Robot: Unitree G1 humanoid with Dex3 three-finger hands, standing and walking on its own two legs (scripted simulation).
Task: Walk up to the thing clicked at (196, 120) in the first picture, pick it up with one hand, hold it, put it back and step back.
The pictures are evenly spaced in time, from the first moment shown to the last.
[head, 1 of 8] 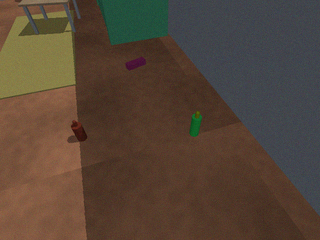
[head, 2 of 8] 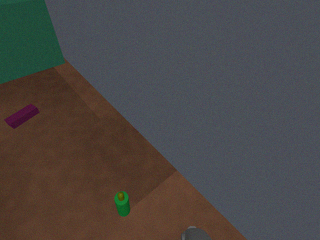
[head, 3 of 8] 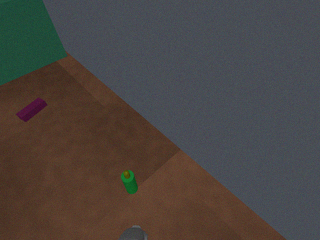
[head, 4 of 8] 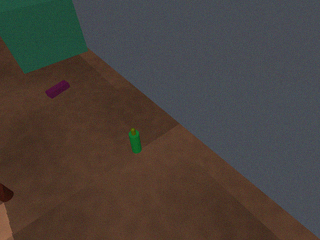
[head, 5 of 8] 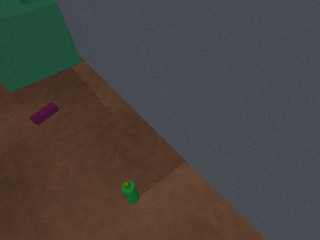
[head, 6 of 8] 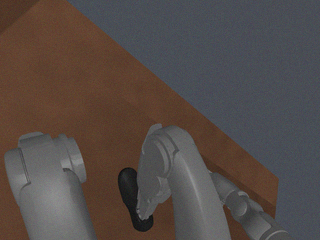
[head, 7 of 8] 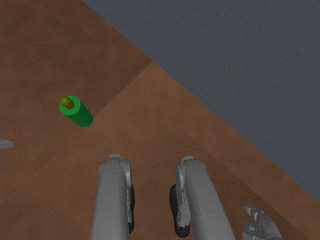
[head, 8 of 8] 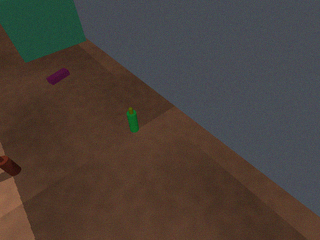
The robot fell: no
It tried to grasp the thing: yes
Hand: left
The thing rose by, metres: 0.00
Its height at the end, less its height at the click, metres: +0.00
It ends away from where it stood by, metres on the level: 0.00
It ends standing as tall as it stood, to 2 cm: yes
